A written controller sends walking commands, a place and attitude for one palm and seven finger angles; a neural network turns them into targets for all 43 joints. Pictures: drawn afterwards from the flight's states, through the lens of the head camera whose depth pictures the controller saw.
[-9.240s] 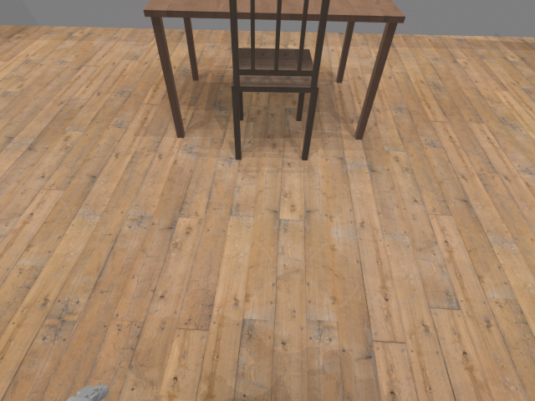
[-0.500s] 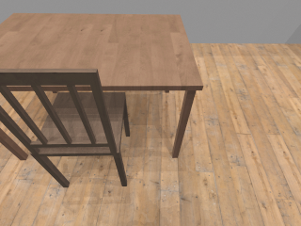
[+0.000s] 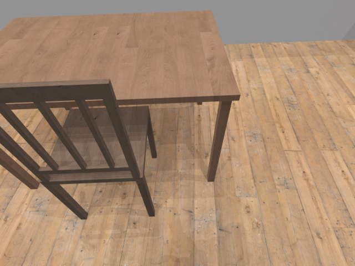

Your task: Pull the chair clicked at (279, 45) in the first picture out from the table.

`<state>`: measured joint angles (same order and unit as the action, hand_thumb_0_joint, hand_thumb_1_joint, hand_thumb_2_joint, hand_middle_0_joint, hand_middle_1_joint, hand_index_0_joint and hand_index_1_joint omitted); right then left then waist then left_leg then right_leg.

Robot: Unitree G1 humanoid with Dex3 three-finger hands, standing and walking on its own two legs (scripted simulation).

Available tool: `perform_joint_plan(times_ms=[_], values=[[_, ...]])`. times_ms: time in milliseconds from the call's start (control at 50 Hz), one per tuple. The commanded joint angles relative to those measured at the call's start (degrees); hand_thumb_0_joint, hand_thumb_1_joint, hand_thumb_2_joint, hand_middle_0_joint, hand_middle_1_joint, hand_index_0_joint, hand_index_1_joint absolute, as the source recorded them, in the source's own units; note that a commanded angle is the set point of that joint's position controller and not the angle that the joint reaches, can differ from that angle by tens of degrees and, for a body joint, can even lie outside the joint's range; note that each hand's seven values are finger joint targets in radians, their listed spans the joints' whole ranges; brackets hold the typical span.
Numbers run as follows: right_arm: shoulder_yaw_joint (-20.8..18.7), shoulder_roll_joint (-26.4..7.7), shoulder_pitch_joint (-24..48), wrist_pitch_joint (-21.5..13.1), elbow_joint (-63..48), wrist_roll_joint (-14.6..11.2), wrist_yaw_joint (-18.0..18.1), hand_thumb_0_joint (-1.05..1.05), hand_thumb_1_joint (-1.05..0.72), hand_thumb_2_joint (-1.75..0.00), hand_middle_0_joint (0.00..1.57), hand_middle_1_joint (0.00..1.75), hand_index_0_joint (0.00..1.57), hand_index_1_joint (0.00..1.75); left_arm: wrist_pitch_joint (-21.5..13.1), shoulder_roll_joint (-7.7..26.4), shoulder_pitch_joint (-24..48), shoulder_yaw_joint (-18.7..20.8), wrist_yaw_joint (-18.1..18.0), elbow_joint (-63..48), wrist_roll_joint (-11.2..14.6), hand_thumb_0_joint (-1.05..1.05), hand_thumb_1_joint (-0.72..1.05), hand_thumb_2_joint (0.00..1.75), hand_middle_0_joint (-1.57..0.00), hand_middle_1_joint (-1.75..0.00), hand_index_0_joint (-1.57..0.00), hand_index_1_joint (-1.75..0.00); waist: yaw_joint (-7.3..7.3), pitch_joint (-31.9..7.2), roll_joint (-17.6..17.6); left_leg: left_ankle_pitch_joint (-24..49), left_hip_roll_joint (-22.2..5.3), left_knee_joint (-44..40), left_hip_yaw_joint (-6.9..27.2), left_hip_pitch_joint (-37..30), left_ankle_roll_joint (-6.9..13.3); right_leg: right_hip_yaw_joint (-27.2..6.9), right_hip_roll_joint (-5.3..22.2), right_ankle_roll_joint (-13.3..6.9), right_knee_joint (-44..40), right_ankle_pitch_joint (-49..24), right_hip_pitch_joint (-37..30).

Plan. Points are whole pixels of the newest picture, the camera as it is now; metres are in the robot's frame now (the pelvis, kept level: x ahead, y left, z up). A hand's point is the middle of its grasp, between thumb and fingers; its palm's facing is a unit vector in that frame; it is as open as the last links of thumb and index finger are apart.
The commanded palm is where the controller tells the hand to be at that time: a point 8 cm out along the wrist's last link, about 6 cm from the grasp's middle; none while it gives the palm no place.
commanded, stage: look again from close up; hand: left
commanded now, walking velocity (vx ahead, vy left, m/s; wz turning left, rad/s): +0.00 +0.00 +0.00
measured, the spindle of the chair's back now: (65, 139) +0.47 +0.40 -0.06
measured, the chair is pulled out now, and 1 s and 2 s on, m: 0.00 0.00 0.00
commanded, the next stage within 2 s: shuffle to correct the standing spot in 0.94 s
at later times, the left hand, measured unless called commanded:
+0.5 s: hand out of the picture +0.01 +0.15 -0.17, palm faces +0.04 -0.98 -0.21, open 7.3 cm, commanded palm none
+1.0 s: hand out of the picture +0.00 +0.14 -0.18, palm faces +0.06 -0.98 -0.18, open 7.3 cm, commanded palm none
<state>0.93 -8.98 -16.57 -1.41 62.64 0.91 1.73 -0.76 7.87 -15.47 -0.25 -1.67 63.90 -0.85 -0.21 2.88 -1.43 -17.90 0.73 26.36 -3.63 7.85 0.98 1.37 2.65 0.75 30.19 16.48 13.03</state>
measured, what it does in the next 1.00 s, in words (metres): stands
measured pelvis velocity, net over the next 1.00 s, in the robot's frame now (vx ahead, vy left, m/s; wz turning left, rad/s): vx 0.01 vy -0.03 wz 0.02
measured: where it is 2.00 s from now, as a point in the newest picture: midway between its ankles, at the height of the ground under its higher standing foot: outside the picture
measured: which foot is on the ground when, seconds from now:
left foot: down 0.00-1.00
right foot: down 0.00-1.00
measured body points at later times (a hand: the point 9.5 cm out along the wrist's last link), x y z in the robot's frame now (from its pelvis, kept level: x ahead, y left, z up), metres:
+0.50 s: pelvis +0.01 -0.03 +0.00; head +0.03 -0.04 +0.45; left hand +0.01 +0.20 -0.15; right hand +0.01 -0.24 -0.17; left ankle -0.04 +0.11 -0.74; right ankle +0.00 -0.13 -0.74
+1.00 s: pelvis +0.01 -0.03 +0.00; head +0.03 -0.03 +0.45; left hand +0.00 +0.19 -0.16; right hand +0.00 -0.24 -0.16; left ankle -0.04 +0.11 -0.74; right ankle +0.00 -0.13 -0.74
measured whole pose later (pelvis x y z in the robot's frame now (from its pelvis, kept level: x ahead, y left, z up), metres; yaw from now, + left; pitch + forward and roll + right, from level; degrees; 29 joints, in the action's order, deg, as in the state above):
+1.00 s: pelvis +0.01 -0.03 +0.00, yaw +1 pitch +0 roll +0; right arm 0.7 -7.1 -16.2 -0.9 65.2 0.9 2.3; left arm -0.8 8.3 -15.9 0.5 -1.5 64.1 -0.8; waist -0.5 2.7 0.3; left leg -18.0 -2.2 25.9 -1.4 7.4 -1.9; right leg 3.9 -0.1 -2.0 28.6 16.8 11.4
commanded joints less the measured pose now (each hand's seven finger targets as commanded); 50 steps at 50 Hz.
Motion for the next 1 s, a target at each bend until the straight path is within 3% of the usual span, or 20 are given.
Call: perform_joint_plan(times_ms=[0, 80, 180, 980], values=[[-0.76, -5.17, -3.94, -0.99, -1.02, -0.13, 0.36, 0.00, -0.90, -0.90, 0.20, 0.30, 0.20, 0.30, -0.74, 6.49, -2.83, 1.04, -0.29, -1.60, 0.20, 0.00, 0.90, 0.90, -0.20, -0.30, -0.20, -0.30, 0.14, -0.90, 1.79, 13.77, -6.28, -4.88, 4.99, 2.23, 1.32, -3.67, 3.48, -2.97, -3.76, -14.36, -2.69], [-0.76, -4.81, -3.89, -0.88, -0.38, -0.17, 0.49, 0.00, -0.90, -0.90, 0.20, 0.30, 0.20, 0.30, -0.69, 6.58, -2.71, 1.19, -0.34, -1.44, 0.16, 0.00, 0.90, 0.90, -0.20, -0.30, -0.20, -0.30, 0.08, -0.73, 0.99, 14.76, -6.38, -4.39, 4.71, 2.09, 1.13, -3.48, 3.53, -3.09, -3.60, -15.59, -3.00], [-0.82, -4.29, -3.70, -0.67, 0.24, -0.15, 0.55, 0.00, -0.90, -0.90, 0.20, 0.30, 0.20, 0.30, -0.89, 6.66, -2.86, 1.18, -0.35, -1.16, 0.17, 0.00, 0.90, 0.90, -0.20, -0.30, -0.20, -0.30, 0.13, -1.09, 2.36, 14.09, -6.22, -3.87, 4.32, 1.66, 0.75, -4.05, 4.01, -3.48, -4.23, -18.57, -3.42], [-0.77, -3.16, -4.68, -0.35, 1.56, -0.16, 0.74, 0.00, -0.90, -0.90, 0.20, 0.30, 0.20, 0.30, -0.68, 6.15, -3.79, 1.56, 0.00, -1.55, 0.24, 0.00, 0.90, 0.90, -0.20, -0.30, -0.20, -0.30, -0.20, 0.10, 1.45, 11.83, -6.52, -4.09, 4.54, 3.06, 0.32, -3.25, 3.39, -3.72, -6.62, -13.94, -3.74]])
